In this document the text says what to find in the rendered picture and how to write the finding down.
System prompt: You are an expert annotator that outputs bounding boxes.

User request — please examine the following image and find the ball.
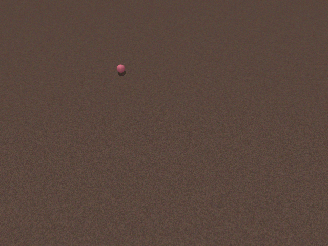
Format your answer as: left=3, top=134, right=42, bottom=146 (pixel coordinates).
left=117, top=64, right=125, bottom=73

